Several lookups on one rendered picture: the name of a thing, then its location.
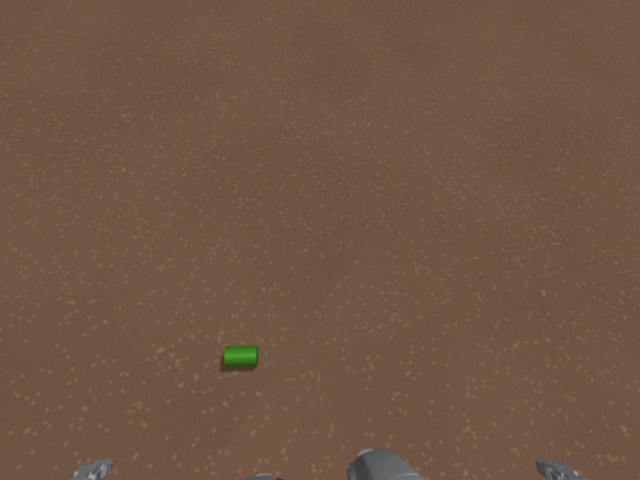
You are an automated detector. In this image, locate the can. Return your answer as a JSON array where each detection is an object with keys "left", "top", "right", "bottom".
[{"left": 224, "top": 346, "right": 258, "bottom": 366}]

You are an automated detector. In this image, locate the left robot hand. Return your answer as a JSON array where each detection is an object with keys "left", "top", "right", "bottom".
[{"left": 68, "top": 458, "right": 114, "bottom": 480}]

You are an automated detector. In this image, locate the right robot hand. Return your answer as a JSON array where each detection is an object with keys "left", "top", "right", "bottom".
[{"left": 536, "top": 459, "right": 588, "bottom": 480}]

